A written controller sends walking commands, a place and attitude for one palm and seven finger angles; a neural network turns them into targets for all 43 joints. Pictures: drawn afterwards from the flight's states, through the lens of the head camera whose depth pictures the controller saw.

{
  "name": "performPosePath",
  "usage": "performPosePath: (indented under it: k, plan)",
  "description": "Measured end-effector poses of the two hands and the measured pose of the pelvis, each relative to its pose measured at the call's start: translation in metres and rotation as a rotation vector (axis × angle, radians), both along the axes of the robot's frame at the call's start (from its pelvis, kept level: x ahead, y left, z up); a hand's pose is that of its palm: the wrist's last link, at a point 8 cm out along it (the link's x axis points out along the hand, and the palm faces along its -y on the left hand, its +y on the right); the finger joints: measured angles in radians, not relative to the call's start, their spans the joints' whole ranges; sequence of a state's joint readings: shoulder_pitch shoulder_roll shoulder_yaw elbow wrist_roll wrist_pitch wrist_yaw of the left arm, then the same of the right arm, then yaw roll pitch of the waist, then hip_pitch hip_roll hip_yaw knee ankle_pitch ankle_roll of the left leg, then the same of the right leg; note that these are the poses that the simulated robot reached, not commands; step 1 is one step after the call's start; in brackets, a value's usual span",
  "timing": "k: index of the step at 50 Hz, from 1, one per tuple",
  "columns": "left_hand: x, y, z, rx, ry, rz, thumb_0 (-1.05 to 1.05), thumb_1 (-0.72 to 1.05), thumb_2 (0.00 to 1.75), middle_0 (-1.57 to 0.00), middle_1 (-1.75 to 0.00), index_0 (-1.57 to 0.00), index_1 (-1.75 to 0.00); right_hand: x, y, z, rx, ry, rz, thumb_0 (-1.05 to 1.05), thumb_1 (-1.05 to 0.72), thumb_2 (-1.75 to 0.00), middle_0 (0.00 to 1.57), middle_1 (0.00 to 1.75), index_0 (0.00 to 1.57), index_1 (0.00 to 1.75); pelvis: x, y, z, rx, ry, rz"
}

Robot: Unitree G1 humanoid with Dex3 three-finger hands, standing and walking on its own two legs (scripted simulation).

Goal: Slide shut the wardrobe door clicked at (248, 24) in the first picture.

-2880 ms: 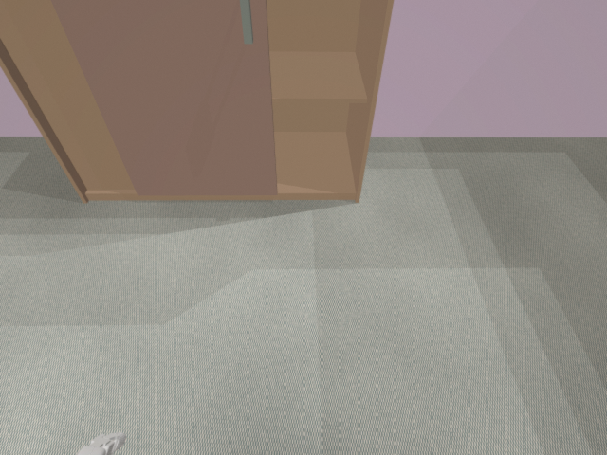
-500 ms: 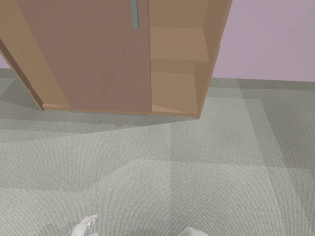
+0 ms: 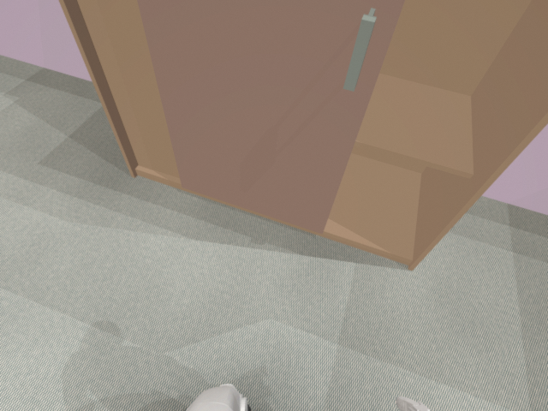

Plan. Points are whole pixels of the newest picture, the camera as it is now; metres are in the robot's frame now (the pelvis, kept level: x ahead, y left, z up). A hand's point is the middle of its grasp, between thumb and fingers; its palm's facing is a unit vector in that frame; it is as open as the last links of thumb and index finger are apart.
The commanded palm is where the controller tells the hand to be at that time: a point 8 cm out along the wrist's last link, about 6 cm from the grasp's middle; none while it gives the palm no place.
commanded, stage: turn to face it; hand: left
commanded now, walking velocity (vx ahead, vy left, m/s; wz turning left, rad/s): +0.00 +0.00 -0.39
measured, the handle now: (360, 50) +0.83 -0.09 +0.10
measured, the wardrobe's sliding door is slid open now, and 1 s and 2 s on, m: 0.38 0.38 0.38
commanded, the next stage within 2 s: take the last steps up to it in 0.42 s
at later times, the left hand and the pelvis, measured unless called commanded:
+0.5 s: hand (184, 392) +0.15 +0.16 -0.15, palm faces -0.13 -0.96 -0.24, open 7.4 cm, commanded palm none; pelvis +0.07 -0.01 +0.01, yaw -10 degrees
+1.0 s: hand (184, 370) +0.19 +0.17 -0.15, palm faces -0.21 -0.96 -0.16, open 7.4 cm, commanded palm none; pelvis +0.12 -0.01 +0.03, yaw -15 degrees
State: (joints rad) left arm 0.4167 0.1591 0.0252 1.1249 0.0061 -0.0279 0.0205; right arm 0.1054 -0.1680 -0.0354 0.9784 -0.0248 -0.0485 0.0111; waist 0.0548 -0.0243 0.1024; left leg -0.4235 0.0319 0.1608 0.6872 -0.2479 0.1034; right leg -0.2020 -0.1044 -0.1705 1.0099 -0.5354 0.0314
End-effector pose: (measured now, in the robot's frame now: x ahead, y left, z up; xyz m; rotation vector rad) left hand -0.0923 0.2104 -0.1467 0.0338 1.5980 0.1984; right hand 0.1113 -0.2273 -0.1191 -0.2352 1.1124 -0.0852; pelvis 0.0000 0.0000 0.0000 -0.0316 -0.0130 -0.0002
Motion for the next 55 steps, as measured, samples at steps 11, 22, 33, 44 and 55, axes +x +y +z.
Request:
performPosePath:
  k: [11, 22, 33, 44, 55]
  plan:
    - [0.152, 0.024, 0.016, 0.028, -0.215, -0.11, 0.01, 0.91, 0.9, -0.19, -0.3, -0.2, -0.3, -0.002, 0.006, 0.019, -0.025, 0.027, -0.149, -0.02, -0.95, -0.9, 0.2, 0.3, 0.2, 0.3, 0.048, 0.015, 0.024, 0.018, -0.018, -0.069]
    - [0.236, 0.008, 0.026, 0.077, -0.303, -0.257, 0.01, 0.91, 0.9, -0.19, -0.3, -0.2, -0.3, -0.066, -0.002, -0.013, 0.056, 0.203, -0.306, 0.0, -0.92, -0.9, 0.2, 0.3, 0.2, 0.29, 0.068, -0.006, 0.015, 0.043, -0.021, -0.154]
    - [0.246, -0.012, 0.033, 0.074, -0.33, -0.304, 0.0, 0.92, 0.89, -0.2, -0.3, -0.2, -0.3, -0.096, -0.008, -0.011, 0.09, 0.283, -0.375, 0.01, -0.91, -0.9, 0.2, 0.3, 0.2, 0.29, 0.069, -0.02, 0.021, 0.026, -0.011, -0.195]
    - [0.239, 0.013, 0.011, -0.003, -0.215, -0.317, 0.01, 0.91, 0.89, -0.2, -0.3, -0.2, -0.3, -0.075, 0.007, 0.002, 0.024, 0.154, -0.421, 0.0, -0.91, -0.9, 0.2, 0.3, 0.2, 0.29, 0.096, 0.002, 0.016, 0.016, -0.022, -0.254]
    - [0.332, -0.021, 0.034, 0.008, -0.292, -0.403, 0.01, 0.91, 0.9, -0.19, -0.3, -0.2, -0.3, -0.115, 0.036, 0.005, 0.136, 0.393, -0.514, 0.01, -0.91, -0.9, 0.2, 0.3, 0.2, 0.29, 0.137, -0.023, 0.027, 0.042, -0.008, -0.287]
